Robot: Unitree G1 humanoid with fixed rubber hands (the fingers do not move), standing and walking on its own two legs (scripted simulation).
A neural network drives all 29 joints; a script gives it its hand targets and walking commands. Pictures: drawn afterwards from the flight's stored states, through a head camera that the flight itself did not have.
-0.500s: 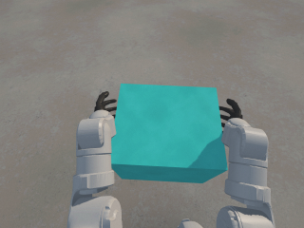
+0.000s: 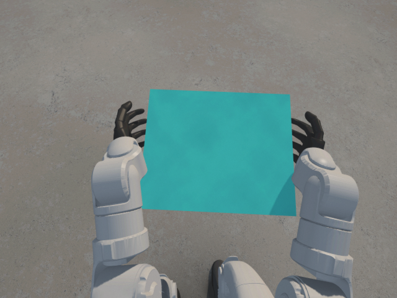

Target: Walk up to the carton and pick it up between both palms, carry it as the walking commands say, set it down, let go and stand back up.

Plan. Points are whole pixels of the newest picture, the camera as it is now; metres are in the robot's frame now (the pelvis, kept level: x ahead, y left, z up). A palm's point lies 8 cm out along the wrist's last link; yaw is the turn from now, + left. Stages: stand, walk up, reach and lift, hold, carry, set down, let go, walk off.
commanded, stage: carry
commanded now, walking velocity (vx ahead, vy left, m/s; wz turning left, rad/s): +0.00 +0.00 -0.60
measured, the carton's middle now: (214, 160) +0.37 -0.02 +0.00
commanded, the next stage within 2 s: none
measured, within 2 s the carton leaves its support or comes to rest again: neither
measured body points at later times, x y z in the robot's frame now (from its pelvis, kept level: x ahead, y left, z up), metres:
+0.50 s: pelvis -0.08 +0.01 +0.01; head -0.05 +0.01 +0.46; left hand +0.30 +0.07 +0.11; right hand +0.19 -0.25 +0.11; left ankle -0.05 +0.12 -0.71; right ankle +0.02 -0.10 -0.69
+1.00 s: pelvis -0.18 +0.03 +0.01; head -0.16 +0.02 +0.45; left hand +0.20 -0.04 +0.10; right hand +0.00 -0.31 +0.10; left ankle -0.10 +0.12 -0.71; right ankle -0.11 -0.11 -0.70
